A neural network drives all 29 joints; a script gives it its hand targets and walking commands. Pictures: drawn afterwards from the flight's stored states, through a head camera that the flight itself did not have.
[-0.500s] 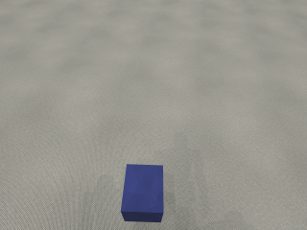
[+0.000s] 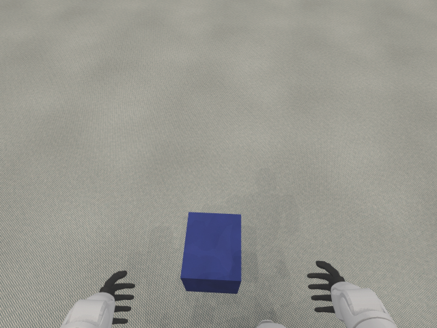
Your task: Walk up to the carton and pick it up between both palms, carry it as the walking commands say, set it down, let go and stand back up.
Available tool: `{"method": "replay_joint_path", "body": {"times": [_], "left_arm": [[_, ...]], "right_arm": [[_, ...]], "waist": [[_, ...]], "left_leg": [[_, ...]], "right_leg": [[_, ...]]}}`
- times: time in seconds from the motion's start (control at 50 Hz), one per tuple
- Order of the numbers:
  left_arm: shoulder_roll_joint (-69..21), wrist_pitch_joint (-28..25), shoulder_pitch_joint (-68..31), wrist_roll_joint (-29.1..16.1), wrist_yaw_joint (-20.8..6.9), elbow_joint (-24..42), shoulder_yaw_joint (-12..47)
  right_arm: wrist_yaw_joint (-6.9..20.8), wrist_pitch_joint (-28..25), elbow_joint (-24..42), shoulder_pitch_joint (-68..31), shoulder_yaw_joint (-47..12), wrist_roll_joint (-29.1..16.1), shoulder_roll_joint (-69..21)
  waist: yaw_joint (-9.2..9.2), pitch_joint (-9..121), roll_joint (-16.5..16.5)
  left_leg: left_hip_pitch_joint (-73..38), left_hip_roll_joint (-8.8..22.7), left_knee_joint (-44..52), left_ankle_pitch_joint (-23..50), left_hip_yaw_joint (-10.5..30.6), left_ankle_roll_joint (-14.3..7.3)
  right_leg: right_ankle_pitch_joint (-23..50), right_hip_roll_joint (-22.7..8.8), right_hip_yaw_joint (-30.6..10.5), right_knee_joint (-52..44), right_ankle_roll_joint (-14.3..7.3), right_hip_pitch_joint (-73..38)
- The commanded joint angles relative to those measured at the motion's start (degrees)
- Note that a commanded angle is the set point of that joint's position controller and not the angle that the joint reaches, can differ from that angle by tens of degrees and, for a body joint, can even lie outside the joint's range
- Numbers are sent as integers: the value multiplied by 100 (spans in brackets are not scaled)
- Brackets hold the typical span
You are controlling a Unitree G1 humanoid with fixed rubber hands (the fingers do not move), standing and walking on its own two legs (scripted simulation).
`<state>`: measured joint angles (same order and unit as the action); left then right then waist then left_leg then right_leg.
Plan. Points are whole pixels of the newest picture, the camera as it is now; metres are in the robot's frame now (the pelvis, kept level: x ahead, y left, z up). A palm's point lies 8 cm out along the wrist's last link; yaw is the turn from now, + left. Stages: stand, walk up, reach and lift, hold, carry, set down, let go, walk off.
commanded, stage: reach and lift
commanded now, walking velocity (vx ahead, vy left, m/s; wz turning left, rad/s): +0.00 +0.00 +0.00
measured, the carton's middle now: (213, 253) +0.45 +0.02 -0.64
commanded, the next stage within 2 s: none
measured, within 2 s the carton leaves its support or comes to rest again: neither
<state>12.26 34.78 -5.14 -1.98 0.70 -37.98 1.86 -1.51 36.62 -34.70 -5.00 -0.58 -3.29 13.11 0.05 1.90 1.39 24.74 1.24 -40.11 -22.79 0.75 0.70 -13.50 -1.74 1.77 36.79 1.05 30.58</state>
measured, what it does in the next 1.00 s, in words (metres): lowers itself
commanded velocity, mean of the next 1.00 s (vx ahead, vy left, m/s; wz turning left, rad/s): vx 0.00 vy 0.00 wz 0.00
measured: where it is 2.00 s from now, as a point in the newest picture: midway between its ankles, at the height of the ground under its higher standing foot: outside the picture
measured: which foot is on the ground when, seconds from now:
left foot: down 0.00-1.00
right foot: down 0.00-1.00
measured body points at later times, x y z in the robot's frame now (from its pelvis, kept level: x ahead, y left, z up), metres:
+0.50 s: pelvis -0.04 -0.01 -0.05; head +0.09 -0.01 +0.39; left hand +0.20 +0.22 -0.16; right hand +0.18 -0.20 -0.16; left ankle -0.03 +0.13 -0.72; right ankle +0.04 -0.14 -0.72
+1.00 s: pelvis -0.06 -0.02 -0.08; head +0.17 -0.01 +0.31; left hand +0.35 +0.21 -0.19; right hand +0.32 -0.19 -0.19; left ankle -0.03 +0.12 -0.72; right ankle +0.04 -0.14 -0.72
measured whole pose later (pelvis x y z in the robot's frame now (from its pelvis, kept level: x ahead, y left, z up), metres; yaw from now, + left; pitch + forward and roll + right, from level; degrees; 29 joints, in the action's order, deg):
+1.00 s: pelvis -0.06 -0.02 -0.08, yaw +3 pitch +32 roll +0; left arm 16.6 12.2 -40.3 1.5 -6.1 -48.2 -14.1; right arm -8.2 15.9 -33.6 -31.8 10.8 -2.6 1.7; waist 3.5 3.6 -0.3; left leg 70.8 -0.4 -62.3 -23.9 4.2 2.9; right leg -15.2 -0.4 -0.7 57.9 0.8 75.0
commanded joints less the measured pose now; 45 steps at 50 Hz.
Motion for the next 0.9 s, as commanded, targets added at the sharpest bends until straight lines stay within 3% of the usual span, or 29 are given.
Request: {"method": "replay_joint_path", "body": {"times": [0.0,0.02,0.04,0.08,0.12,0.14,0.18,0.26,0.3,0.32,0.34,0.4,0.44,0.52,0.66,0.68,0.72,0.82,0.88], "left_arm": [[251,471,1184,201,-113,483,-139],[231,262,1143,200,-142,643,-172],[274,34,957,279,-207,905,-225],[301,-388,661,326,-308,1215,-450],[399,-828,593,483,-391,1342,-740],[481,-1073,559,517,-423,1422,-845],[563,-1437,521,638,-475,1498,-1048],[352,-1522,491,441,-521,1309,-892],[272,-1374,437,424,-500,1164,-857],[207,-1279,205,374,-540,1206,-784],[197,-1228,119,399,-526,1208,-819],[307,-1237,-301,528,-453,1217,-1008],[442,-1277,-691,580,-479,1070,-1148],[639,-1366,-1623,535,-495,1055,-1238],[853,-1472,-2656,420,-594,496,-1344],[863,-1517,-2755,402,-614,358,-1327],[875,-1647,-2962,387,-644,185,-1372],[947,-2057,-3715,325,-690,-192,-1516],[1103,-2248,-4105,392,-678,-302,-1646]], "right_arm": [[-38,482,283,1391,260,290,97],[-9,286,448,1280,431,450,157],[19,89,592,1232,538,544,124],[68,-334,1047,889,503,563,-89],[105,-744,1246,847,419,499,-305],[106,-972,1350,825,443,489,-336],[98,-1311,1426,921,499,456,-466],[51,-1440,1623,870,423,379,-490],[46,-1283,1576,815,436,339,-418],[16,-1199,1623,672,428,314,-487],[-3,-1142,1675,565,461,347,-469],[-78,-1097,1692,239,665,392,-467],[-113,-1101,1682,-229,609,324,-559],[-210,-1114,1706,-914,686,297,-585],[-412,-1191,1337,-1884,747,102,-699],[-454,-1227,1219,-1883,837,120,-737],[-498,-1366,1004,-2040,887,74,-774],[-608,-1856,868,-2784,1031,57,-831],[-653,-2055,765,-3107,1128,65,-815]], "waist": [[182,822,-269],[214,912,-207],[205,1043,45],[220,1266,-101],[128,1772,-94],[170,2044,-198],[251,2539,-58],[196,2733,181],[177,2442,513],[253,2163,403],[234,1877,274],[310,1740,160],[220,1472,122],[260,1809,-53],[214,2276,1],[292,2367,69],[266,2579,183],[316,3219,-5],[264,3646,133]], "left_leg": [[561,-276,968,2199,167,-351],[575,-272,928,2472,161,-304],[634,-286,922,2147,127,-320],[880,-251,661,2138,67,-290],[1323,-249,210,2527,50,-257],[1561,-254,-18,2654,42,-242],[1937,-291,-355,2807,23,-168],[1984,-353,-580,2455,-51,6],[2058,-349,-468,1399,-145,63],[2205,-316,-402,644,-148,42],[2310,-291,-355,366,-134,13],[2317,-313,-463,369,-123,11],[2585,-327,-535,-187,-158,-26],[2667,-305,-772,-260,-192,-61],[3102,-380,-1039,-131,-374,-20],[3090,-389,-1030,-72,-360,-11],[3193,-414,-1093,81,-358,26],[3605,-464,-1287,564,-270,42],[3846,-533,-1375,825,-279,109]], "right_leg": [[2347,397,-209,-331,-211,-1826],[2666,406,-244,-268,-195,-1869],[2440,332,-276,-267,-177,-1807],[2488,262,-330,12,-66,-1536],[3021,275,-300,481,-16,-1420],[3430,266,-326,725,14,-1406],[3743,285,-293,1058,41,-1274],[2504,429,-38,1211,27,-501],[1254,463,93,1211,-12,-141],[545,427,103,1182,-23,-22],[205,427,128,1207,0,154],[8,443,120,1196,21,422],[-588,378,118,1224,81,618],[-797,355,96,1254,144,704],[-585,357,116,1369,203,709],[-447,367,111,1378,204,699],[-195,367,111,1478,193,827],[479,427,84,1680,254,939],[841,449,62,1824,273,971]]}}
